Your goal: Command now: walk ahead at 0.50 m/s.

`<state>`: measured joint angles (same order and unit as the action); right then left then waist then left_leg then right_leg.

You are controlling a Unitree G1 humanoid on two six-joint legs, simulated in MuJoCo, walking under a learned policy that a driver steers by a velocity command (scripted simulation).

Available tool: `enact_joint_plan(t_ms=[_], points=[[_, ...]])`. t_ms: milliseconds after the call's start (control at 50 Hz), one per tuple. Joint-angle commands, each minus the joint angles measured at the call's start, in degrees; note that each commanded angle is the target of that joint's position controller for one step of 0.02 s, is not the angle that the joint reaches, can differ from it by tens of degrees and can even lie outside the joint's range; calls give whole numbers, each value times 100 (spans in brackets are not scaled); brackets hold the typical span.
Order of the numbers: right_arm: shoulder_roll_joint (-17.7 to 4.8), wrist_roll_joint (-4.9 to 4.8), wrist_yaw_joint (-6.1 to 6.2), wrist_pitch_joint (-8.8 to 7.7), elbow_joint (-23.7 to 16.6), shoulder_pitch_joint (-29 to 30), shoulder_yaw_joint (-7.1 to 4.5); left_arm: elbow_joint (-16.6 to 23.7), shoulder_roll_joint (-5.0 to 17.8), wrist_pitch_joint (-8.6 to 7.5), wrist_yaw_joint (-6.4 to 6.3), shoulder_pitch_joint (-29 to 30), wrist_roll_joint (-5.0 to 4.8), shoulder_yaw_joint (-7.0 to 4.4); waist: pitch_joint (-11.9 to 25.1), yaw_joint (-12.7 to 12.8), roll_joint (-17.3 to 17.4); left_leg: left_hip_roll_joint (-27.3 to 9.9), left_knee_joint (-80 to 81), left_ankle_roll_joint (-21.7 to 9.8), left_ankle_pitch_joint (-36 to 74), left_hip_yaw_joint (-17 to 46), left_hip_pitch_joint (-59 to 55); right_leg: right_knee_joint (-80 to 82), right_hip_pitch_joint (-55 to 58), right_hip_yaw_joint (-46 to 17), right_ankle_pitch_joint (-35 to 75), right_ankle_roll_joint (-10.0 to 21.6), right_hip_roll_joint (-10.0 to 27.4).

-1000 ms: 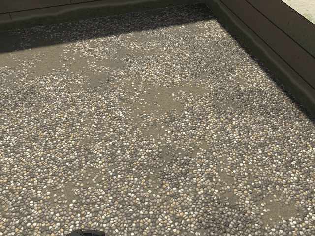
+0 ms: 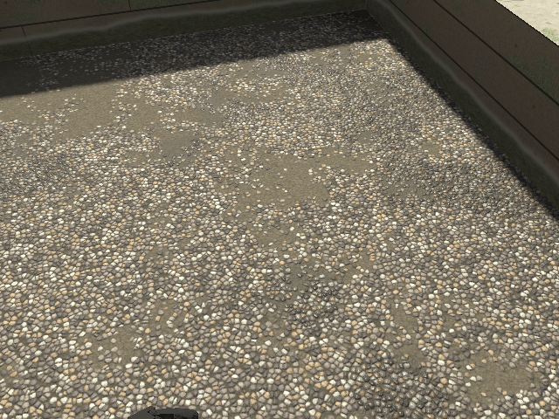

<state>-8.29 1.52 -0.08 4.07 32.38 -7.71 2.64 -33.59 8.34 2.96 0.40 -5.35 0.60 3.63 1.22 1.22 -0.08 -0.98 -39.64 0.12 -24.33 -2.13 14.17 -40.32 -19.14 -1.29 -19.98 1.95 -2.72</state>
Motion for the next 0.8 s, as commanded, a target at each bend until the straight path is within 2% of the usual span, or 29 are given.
enact_joint_plan(t_ms=[20, 80, 100, 120, 140, 160, 180, 220, 240, 260, 280, 360, 380, 400, 420, 480, 500, 520, 540, 560, 620, 640, 660, 680, 720, 740, 760, 780, 800], points=[[-325, -46, 8, -91, -645, 685, -67, 667, 368, -82, 7, 862, -76, -107, -54, 1, -55, -170, 583, -69, 1294, 310, 49, 658, -256, -309, 1555, 124, 389], [-378, 18, 3, -61, -585, 511, -109, 558, 314, -115, 50, 519, 86, -96, 419, 70, 16, -225, 527, -94, 1482, 342, -178, 581, -48, -210, 1758, 133, 351], [-313, 12, 21, -112, -453, 207, -112, 451, 341, -114, -41, 298, -2, -93, 848, -92, -11, -99, 548, -66, 350, 181, -467, 835, 114, -433, 641, 134, 352], [-301, -4, 8, -49, -629, 623, -70, 621, 314, -114, 38, 770, 8, -87, 62, 12, -49, -171, 590, -80, 1298, 313, -25, 651, -184, -246, 1590, 133, 360], [-375, 12, 5, -26, -604, 607, -107, 595, 284, -122, 60, 631, 52, -85, 296, 60, 36, -206, 562, -95, 1338, 349, -114, 619, -85, -227, 1697, 133, 366], [-338, 7, 16, -81, -465, 270, -120, 471, 346, -104, -26, 352, -16, -88, 713, -93, -3, -80, 546, -63, 300, 180, -417, 862, 35, -447, 619, 140, 368], [-312, -10, 2, -27, -638, 634, -72, 626, 324, -104, 47, 765, -1, -82, -2, 5, -66, -160, 585, -68, 1252, 310, -1, 678, -246, -245, 1551, 127, 365], [-388, 17, -3, -23, -593, 552, -119, 564, 297, -137, 71, 555, 69, -86, 384, 49, 26, -193, 536, -88, 1363, 345, -166, 604, -34, -216, 1751, 138, 372], [-337, 5, 18, -85, -458, 238, -124, 453, 359, -117, -30, 299, -17, -90, 771, -101, -15, -71, 540, -48, 293, 176, -442, 878, 58, -445, 617, 137, 374], [-239, 2, 16, -99, -487, 331, -70, 520, 381, -88, -54, 539, -51, -92, 333, -126, -137, -45, 580, -56, 264, 167, -250, 987, -159, -512, 377, 143, 382], [-302, -9, 6, -51, -625, 665, -64, 657, 316, -102, 31, 804, -17, -76, -49, 10, -55, -159, 605, -78, 1222, 328, 8, 729, -263, -285, 1447, 139, 387], [-371, 21, 9, -32, -577, 525, -117, 544, 302, -158, 68, 515, 73, -92, 475, 45, 29, -202, 541, -86, 1450, 354, -212, 588, 30, -201, 1806, 140, 369], [-326, 2, 30, -99, -437, 224, -126, 438, 344, -139, -36, 272, -21, -92, 882, -100, 16, -69, 543, -53, 326, 182, -497, 846, 161, -423, 686, 142, 380], [-242, -7, 25, -105, -474, 342, -79, 511, 373, -98, -60, 529, -59, -95, 364, -126, -109, -30, 581, -54, 277, 167, -269, 974, -107, -493, 438, 144, 393], [-287, -15, 12, -46, -619, 685, -62, 654, 303, -101, 27, 810, -27, -74, -59, 9, -51, -148, 604, -74, 1229, 324, 11, 725, -259, -270, 1477, 139, 397], [-366, 18, 5, -19, -581, 537, -111, 554, 294, -142, 71, 514, 71, -85, 385, 47, 7, -194, 540, -82, 1446, 363, -174, 600, -38, -188, 1754, 134, 370], [-363, 22, 10, -27, -573, 526, -116, 543, 290, -159, 68, 509, 72, -89, 477, 42, 17, -193, 534, -83, 1453, 358, -213, 587, 32, -191, 1810, 141, 376], [-321, 2, 32, -96, -432, 223, -125, 437, 336, -141, -36, 264, -22, -90, 882, -102, 4, -61, 538, -50, 329, 188, -497, 846, 163, -415, 689, 145, 390], [-240, -7, 28, -104, -470, 343, -79, 510, 368, -100, -61, 520, -60, -94, 362, -127, -119, -23, 576, -51, 281, 173, -267, 975, -105, -487, 442, 148, 402], [-286, -15, 15, -46, -616, 686, -62, 653, 300, -104, 25, 804, -29, -74, -60, 6, -59, -141, 598, -72, 1234, 329, 12, 723, -258, -263, 1483, 141, 406], [-363, 18, 8, -18, -579, 541, -110, 554, 292, -144, 69, 507, 70, -85, 384, 46, 3, -188, 534, -81, 1454, 369, -170, 595, -39, -180, 1756, 136, 377], [-360, 22, 12, -27, -571, 530, -115, 543, 288, -161, 67, 501, 71, -90, 476, 42, 14, -187, 528, -82, 1460, 365, -209, 581, 32, -183, 1811, 142, 383], [-317, 1, 34, -96, -430, 227, -124, 438, 334, -143, -37, 254, -23, -90, 879, -101, 2, -56, 532, -50, 335, 196, -492, 842, 162, -407, 688, 146, 397], [-286, -11, 18, -42, -611, 645, -74, 612, 302, -133, 34, 741, -10, -83, 71, -3, -54, -131, 575, -65, 1273, 319, -32, 664, -167, -226, 1626, 142, 403], [-349, 12, 8, -18, -585, 594, -112, 563, 273, -144, 64, 549, 49, -82, 367, 42, 14, -157, 518, -77, 1358, 350, -157, 604, -39, -189, 1766, 142, 407], [-301, 0, 25, -75, -447, 267, -116, 455, 333, -120, -33, 283, -26, -85, 753, -105, -42, -42, 521, -40, 304, 195, -430, 884, 50, -417, 609, 140, 408], [-210, -1, 21, -89, -474, 353, -64, 522, 354, -91, -56, 514, -57, -86, 320, -128, -162, -18, 559, -47, 278, 187, -238, 995, -171, -488, 361, 148, 415], [-277, -9, 11, -45, -614, 679, -59, 660, 290, -107, 28, 783, -22, -71, -48, 4, -79, -131, 582, -69, 1229, 343, 16, 731, -268, -258, 1436, 142, 414], [-362, 10, 6, -33, -580, 618, -101, 610, 264, -125, 55, 592, 41, -72, 228, 53, 27, -168, 549, -91, 1337, 390, -89, 648, -123, -213, 1609, 146, 408]])
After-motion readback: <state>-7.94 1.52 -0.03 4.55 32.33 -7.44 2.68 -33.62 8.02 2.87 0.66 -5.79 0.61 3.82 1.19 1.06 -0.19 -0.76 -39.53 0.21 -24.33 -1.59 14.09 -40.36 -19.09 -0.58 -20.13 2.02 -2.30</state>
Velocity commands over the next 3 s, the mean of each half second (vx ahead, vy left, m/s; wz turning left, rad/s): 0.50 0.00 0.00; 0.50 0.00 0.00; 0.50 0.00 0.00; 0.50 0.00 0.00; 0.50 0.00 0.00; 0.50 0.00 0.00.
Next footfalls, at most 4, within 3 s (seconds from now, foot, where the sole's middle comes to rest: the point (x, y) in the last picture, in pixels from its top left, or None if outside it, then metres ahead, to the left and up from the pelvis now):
none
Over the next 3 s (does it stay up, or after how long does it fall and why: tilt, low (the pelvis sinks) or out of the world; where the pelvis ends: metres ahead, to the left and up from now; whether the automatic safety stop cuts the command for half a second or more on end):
stays up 0.00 0.00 0.00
